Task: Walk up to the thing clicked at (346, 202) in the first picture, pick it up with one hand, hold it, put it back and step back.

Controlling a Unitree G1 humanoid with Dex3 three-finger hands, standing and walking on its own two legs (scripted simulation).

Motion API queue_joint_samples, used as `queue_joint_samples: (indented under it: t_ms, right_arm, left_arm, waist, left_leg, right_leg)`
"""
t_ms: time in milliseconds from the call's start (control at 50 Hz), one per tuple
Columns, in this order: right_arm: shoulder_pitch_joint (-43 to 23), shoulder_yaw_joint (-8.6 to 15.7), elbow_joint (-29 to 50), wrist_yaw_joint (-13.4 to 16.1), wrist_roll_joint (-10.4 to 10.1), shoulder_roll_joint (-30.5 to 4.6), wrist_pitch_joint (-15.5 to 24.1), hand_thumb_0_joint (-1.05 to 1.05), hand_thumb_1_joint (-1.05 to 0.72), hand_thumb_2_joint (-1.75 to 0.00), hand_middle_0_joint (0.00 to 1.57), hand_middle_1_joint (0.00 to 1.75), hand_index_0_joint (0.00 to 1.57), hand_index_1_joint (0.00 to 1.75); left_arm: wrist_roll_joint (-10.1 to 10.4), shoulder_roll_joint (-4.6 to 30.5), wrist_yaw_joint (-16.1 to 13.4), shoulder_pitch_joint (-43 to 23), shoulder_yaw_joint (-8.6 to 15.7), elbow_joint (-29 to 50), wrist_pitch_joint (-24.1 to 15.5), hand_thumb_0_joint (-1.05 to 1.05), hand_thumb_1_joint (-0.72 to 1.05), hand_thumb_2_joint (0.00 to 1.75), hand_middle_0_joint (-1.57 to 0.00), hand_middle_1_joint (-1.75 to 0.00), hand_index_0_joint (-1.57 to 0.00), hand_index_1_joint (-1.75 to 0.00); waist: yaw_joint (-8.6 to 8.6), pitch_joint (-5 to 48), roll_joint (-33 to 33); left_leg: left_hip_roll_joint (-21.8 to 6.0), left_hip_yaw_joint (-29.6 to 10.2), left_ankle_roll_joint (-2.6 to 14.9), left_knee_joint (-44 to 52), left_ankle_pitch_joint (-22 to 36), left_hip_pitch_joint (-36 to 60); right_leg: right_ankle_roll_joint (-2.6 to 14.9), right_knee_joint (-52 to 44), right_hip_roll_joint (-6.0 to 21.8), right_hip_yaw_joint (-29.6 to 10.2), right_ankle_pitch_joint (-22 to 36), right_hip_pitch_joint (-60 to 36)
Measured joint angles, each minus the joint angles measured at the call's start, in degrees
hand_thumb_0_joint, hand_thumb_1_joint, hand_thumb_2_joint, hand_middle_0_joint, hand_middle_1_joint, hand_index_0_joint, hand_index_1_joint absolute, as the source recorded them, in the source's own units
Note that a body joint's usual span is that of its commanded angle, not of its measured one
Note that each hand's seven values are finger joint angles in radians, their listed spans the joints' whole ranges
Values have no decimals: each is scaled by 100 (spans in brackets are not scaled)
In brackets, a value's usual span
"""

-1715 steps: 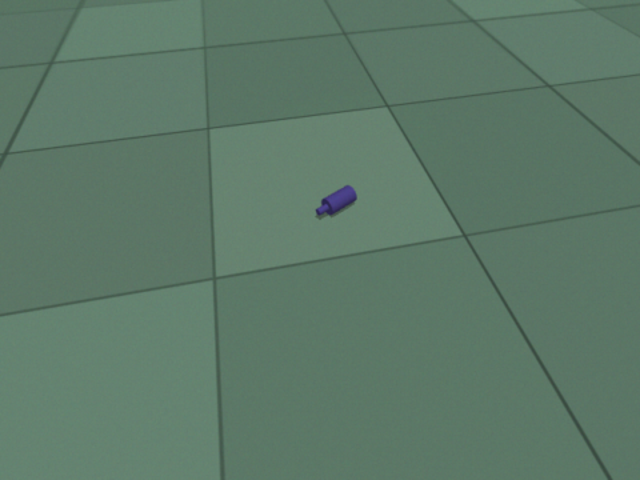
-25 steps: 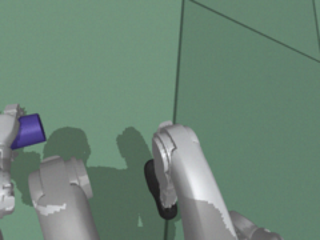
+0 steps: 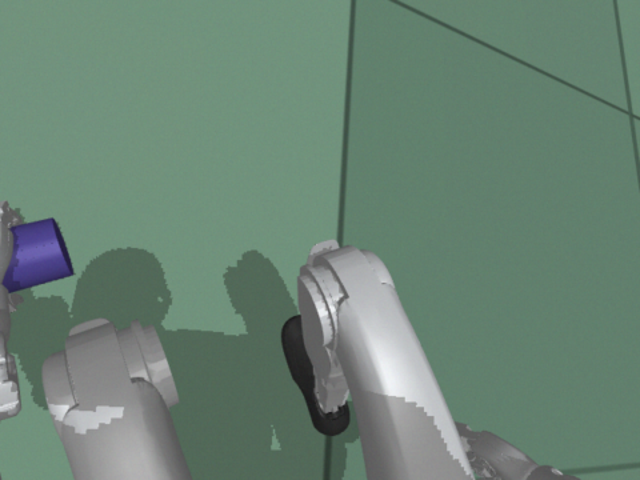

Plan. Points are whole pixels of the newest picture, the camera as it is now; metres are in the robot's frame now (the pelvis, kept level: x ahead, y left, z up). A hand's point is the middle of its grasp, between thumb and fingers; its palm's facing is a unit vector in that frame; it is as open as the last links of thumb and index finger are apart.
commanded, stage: close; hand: left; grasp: from above
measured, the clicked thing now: out of the picture +0.42 +0.28 -0.26
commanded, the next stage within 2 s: settle in 0.12 s
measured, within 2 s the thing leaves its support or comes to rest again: leaves its support in 0.56 s
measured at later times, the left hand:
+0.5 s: hand out of the picture +0.40 +0.27 -0.24, palm faces -0.41 -0.17 -0.90, open 10.7 cm
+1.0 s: hand out of the picture +0.37 +0.27 -0.14, palm faces -0.48 -0.14 -0.87, open 10.6 cm
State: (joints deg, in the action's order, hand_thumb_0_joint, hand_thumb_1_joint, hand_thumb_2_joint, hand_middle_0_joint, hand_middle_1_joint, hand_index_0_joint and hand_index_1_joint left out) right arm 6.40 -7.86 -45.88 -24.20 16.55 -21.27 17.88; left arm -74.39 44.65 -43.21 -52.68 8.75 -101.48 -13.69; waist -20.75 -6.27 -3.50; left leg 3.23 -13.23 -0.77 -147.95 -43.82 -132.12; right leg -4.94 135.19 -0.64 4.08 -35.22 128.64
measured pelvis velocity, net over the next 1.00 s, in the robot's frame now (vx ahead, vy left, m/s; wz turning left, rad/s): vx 0.00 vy -0.02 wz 0.12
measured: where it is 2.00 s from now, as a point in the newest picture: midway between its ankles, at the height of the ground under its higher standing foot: (249, 445)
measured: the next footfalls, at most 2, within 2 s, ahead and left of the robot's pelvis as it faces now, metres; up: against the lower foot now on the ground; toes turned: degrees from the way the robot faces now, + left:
none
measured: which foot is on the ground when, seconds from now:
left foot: down 0.00-1.00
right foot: down 0.00-1.00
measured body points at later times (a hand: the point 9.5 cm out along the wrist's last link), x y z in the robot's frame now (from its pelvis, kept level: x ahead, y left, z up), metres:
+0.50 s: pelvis +0.00 +0.00 +0.00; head +0.24 +0.12 +0.36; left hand +0.41 +0.27 -0.19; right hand +0.05 -0.27 -0.06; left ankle +0.06 +0.12 -0.27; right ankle +0.13 -0.15 -0.26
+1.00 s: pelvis +0.00 -0.02 +0.04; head +0.21 +0.05 +0.43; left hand +0.39 +0.28 -0.09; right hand +0.13 -0.28 -0.08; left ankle +0.06 +0.12 -0.27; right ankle +0.13 -0.15 -0.27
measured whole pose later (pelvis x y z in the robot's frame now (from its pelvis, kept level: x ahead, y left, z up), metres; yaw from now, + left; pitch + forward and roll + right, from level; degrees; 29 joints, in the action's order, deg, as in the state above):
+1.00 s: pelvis +0.00 -0.02 +0.04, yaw +7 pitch +33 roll -6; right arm 4.7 1.6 -44.5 -18.0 9.2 -18.7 11.0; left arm -68.6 30.9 -27.2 -46.5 2.2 -82.7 -10.3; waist -11.0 5.0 1.7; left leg 2.8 -7.0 -1.9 -136.7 -41.7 -128.4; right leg -4.0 130.4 1.2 -0.8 -35.1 128.7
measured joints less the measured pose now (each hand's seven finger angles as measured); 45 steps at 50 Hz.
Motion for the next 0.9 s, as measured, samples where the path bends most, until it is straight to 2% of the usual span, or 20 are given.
queue_joint_samples:
  t_ms: [100, 220, 340, 460, 540, 580, 660, 720, 820, 900]
  right_arm:
    - [-19, -77, 41, 29, 49, 121, -69, 0, -89, -89, 20, 29, 20, 30]
    - [-98, -58, 15, 65, 105, 227, -98, 0, -89, -89, 20, 29, 20, 30]
    - [-128, 0, -37, 29, 110, 188, -65, 0, -90, -89, 20, 30, 20, 30]
    - [-81, 138, -89, -45, 61, 132, -22, 0, -90, -89, 20, 30, 20, 30]
    - [-5, 272, -134, -95, -16, 116, 1, 0, -90, -89, 20, 30, 20, 30]
    - [45, 367, -169, -110, -87, 129, -20, 0, -90, -89, 20, 30, 20, 30]
    - [128, 570, -235, -110, -299, 184, -130, 0, -90, -89, 20, 30, 20, 30]
    - [116, 700, -230, -76, -441, 211, -263, 0, -90, -89, 20, 30, 20, 30]
    - [-32, 839, -118, 89, -602, 216, -473, 0, -90, -89, 20, 30, 20, 30]
    - [-134, 917, 35, 299, -664, 223, -570, 0, -90, -89, 20, 30, 20, 30]
  left_arm:
    - [-106, -8, -20, 87, -101, 12, -154, 0, -5, 64, -48, -77, -53, -72]
    - [-240, 2, -177, 141, -144, 21, -215, 0, -4, 62, -49, -74, -54, -70]
    - [-234, -48, -270, 151, -222, 71, -142, -1, -8, 64, -52, -74, -56, -70]
    - [-203, -161, -204, 214, -105, 208, 24, -1, -11, 66, -56, -74, -59, -70]
    - [-113, -306, -45, 397, 71, 576, 88, -1, -13, 67, -57, -73, -61, -69]
    - [4, -428, 21, 581, 83, 934, 115, -1, -13, 67, -58, -72, -61, -69]
    - [194, -756, 201, 924, -165, 1641, 238, -1, -13, 66, -58, -71, -62, -68]
    - [209, -996, 384, 1010, -282, 1881, 329, 0, -12, 64, -59, -69, -63, -65]
    - [316, -1276, 753, 827, -586, 1796, 556, 0, -11, 60, -62, -63, -66, -60]
    - [470, -1397, 1136, 679, -595, 1790, 550, 0, -10, 58, -63, -59, -67, -56]
  waist:
    - [43, 6, 4]
    - [72, 7, -51]
    - [90, 51, -70]
    - [114, 157, -29]
    - [167, 259, 37]
    - [224, 357, 89]
    - [402, 704, 246]
    - [554, 988, 406]
    - [783, 1253, 600]
    - [914, 1233, 633]
  left_leg:
    - [-7, 32, 24, -16, 10, 10]
    - [-28, 37, 33, -12, 20, 37]
    - [-22, 34, 35, 6, 12, 28]
    - [-6, 32, 17, 13, -8, -20]
    - [8, 54, -2, 19, -41, -40]
    - [3, 76, -16, 36, -76, -33]
    - [-27, 165, -34, 160, -142, -21]
    - [-43, 269, -33, 329, -145, -3]
    - [-69, 473, -23, 648, -44, 90]
    - [-66, 584, -54, 886, 89, 219]
  right_leg:
    - [5, 20, -6, -25, 2, -12]
    - [40, 8, -22, -23, 25, -31]
    - [44, -12, -10, -14, 14, -34]
    - [63, -6, 14, -11, -13, 15]
    - [59, 24, 38, -35, -55, 54]
    - [75, 36, 47, -54, -85, 75]
    - [129, 1, 68, -121, -154, 138]
    - [173, -77, 96, -196, -185, 171]
    - [154, -234, 124, -359, -160, 163]
    - [95, -352, 146, -460, -78, 98]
